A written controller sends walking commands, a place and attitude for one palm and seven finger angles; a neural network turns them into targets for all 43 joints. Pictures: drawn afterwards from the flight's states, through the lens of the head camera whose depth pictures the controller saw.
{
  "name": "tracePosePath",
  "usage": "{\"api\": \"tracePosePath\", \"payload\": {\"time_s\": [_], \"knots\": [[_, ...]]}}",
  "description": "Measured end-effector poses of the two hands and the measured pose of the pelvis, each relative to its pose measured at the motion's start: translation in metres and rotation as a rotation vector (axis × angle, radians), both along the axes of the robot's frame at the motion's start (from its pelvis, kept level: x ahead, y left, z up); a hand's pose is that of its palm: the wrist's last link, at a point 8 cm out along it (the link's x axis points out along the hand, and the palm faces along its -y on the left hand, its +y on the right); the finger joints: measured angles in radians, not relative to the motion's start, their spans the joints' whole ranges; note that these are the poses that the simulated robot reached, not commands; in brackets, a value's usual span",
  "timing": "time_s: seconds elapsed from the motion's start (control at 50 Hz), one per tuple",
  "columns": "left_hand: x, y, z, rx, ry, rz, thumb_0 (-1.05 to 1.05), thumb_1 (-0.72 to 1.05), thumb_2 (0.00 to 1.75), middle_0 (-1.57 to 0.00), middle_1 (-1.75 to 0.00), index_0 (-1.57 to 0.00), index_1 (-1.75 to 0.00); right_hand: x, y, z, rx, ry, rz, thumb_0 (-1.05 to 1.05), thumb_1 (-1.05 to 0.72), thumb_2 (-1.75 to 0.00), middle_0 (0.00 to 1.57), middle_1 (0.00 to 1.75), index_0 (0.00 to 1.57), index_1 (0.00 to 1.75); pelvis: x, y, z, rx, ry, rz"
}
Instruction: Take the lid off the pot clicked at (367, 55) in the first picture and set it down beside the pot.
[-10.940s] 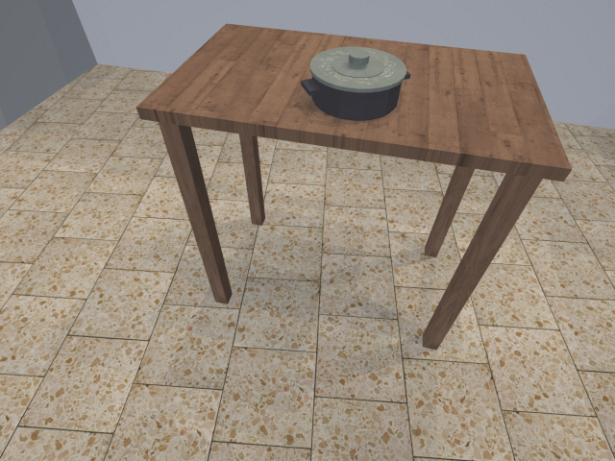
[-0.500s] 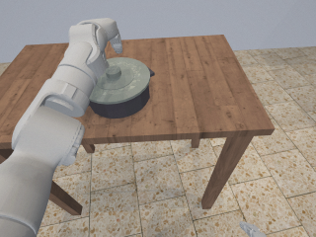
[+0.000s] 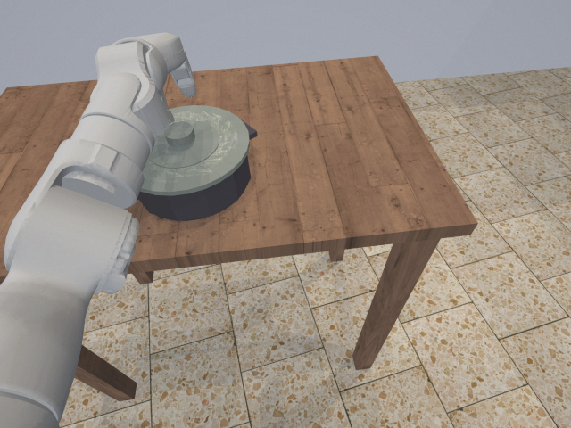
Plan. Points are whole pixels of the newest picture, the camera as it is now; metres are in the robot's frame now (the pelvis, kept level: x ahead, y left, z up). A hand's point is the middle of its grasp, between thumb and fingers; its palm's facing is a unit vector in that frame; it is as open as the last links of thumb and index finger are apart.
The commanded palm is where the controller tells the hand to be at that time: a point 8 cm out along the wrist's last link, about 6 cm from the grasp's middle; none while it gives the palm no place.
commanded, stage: lower the open fingers around the knob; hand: left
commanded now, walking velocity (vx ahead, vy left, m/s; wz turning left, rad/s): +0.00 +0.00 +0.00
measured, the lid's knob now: (179, 134) +0.51 +0.13 +0.15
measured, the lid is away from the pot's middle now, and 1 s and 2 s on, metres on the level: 0.00 0.00 0.00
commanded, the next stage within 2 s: close the fingers and squeeze the knob in 1.50 s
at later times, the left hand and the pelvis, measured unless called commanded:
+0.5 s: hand (171, 126) +0.48 +0.13 +0.19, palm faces -0.40 -0.11 -0.91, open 10.0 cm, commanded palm +0.48 +0.13 +0.25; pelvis +0.00 +0.00 +0.00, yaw +1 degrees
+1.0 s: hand (177, 128) +0.49 +0.12 +0.18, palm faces -0.38 -0.11 -0.92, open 10.0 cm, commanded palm +0.48 +0.13 +0.23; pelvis +0.00 +0.00 +0.00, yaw +0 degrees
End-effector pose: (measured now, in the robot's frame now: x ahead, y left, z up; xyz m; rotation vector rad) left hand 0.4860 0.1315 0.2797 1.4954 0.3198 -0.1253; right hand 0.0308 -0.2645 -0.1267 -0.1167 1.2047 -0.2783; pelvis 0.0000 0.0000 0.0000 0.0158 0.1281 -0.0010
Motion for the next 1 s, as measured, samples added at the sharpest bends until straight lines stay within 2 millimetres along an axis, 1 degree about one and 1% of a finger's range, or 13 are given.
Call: {"api": "tracePosePath", "payload": {"time_s": [0.1, 0.2, 0.26, 0.32, 0.42, 0.56, 0.66, 0.74, 0.86, 1.0], "knots": [[-0.003, 0.005, -0.005, -0.026, 0.051, 0.048, 0.0, -0.37, 1.66, -0.87, -0.08, -0.87, -0.08, 0.019, 0.002, 0.001, 0.001, -0.044, 0.033, 0.01, -0.91, -0.9, 0.2, 0.3, 0.19, 0.3, 0.0, 0.001, 0.0, 0.0, 0.003, 0.012], [-0.006, 0.003, -0.009, -0.029, 0.081, 0.059, 0.0, -0.37, 1.66, -0.87, -0.08, -0.87, -0.08, 0.038, 0.005, 0.004, 0.001, -0.084, 0.063, 0.01, -0.91, -0.9, 0.2, 0.3, 0.2, 0.3, 0.0, 0.0, -0.001, 0.0, 0.007, 0.02], [-0.007, 0.003, -0.012, -0.032, 0.092, 0.056, 0.0, -0.37, 1.66, -0.87, -0.08, -0.87, -0.08, 0.046, 0.006, 0.006, -0.001, -0.099, 0.07, 0.01, -0.9, -0.9, 0.2, 0.3, 0.2, 0.3, 0.0, 0.0, -0.001, -0.001, 0.008, 0.021], [-0.007, 0.002, -0.018, -0.027, 0.105, 0.056, 0.0, -0.37, 1.66, -0.87, -0.08, -0.87, -0.08, 0.048, 0.006, 0.007, -0.004, -0.1, 0.072, 0.01, -0.9, -0.9, 0.2, 0.3, 0.2, 0.3, -0.001, 0.001, -0.002, -0.002, 0.011, 0.024], [-0.003, 0.0, -0.027, -0.032, 0.119, 0.043, 0.0, -0.37, 1.66, -0.87, -0.08, -0.87, -0.08, 0.042, 0.005, 0.006, -0.011, -0.077, 0.062, 0.01, -0.9, -0.9, 0.2, 0.3, 0.2, 0.3, -0.001, 0.001, -0.002, -0.003, 0.019, 0.025], [0.002, -0.004, -0.038, -0.028, 0.135, 0.026, 0.0, -0.37, 1.66, -0.87, -0.08, -0.87, -0.08, 0.018, 0.004, 0.001, -0.011, -0.013, 0.029, 0.01, -0.9, -0.9, 0.2, 0.3, 0.2, 0.3, 0.0, 0.002, -0.003, -0.003, 0.03, 0.02], [0.005, -0.007, -0.039, -0.025, 0.122, 0.016, 0.0, -0.37, 1.66, -0.88, -0.08, -0.87, -0.08, 0.001, 0.004, -0.002, -0.007, 0.024, 0.004, 0.01, -0.9, -0.9, 0.2, 0.3, 0.2, 0.3, 0.002, 0.001, -0.003, -0.002, 0.032, 0.012], [0.005, -0.009, -0.039, -0.012, 0.117, 0.025, 0.0, -0.37, 1.66, -0.88, -0.09, -0.87, -0.08, -0.008, 0.003, -0.003, -0.005, 0.048, -0.002, 0.01, -0.9, -0.9, 0.2, 0.3, 0.2, 0.3, 0.001, 0.001, -0.003, -0.003, 0.029, 0.011], [0.005, -0.008, -0.039, -0.031, 0.123, 0.037, 0.0, -0.37, 1.66, -0.88, -0.08, -0.87, -0.08, -0.012, -0.001, -0.002, -0.016, 0.051, -0.015, 0.01, -0.9, -0.9, 0.2, 0.3, 0.2, 0.3, 0.0, -0.001, -0.003, -0.003, 0.029, 0.006], [0.003, -0.008, -0.04, -0.022, 0.115, 0.021, 0.0, -0.37, 1.66, -0.86, -0.08, -0.87, -0.08, -0.004, -0.005, 0.001, -0.024, 0.028, -0.012, 0.01, -0.9, -0.9, 0.2, 0.3, 0.2, 0.3, 0.0, -0.001, -0.003, -0.003, 0.025, 0.006]]}}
